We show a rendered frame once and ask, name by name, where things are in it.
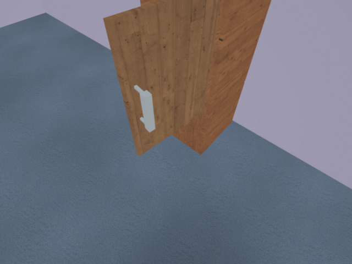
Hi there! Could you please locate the cupboard door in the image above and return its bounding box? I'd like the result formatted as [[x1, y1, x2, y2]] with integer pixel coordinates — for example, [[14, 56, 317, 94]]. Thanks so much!
[[103, 0, 221, 156]]

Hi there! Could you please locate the handle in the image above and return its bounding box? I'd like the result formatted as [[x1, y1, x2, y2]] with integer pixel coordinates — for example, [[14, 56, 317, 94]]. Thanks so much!
[[134, 85, 156, 133]]

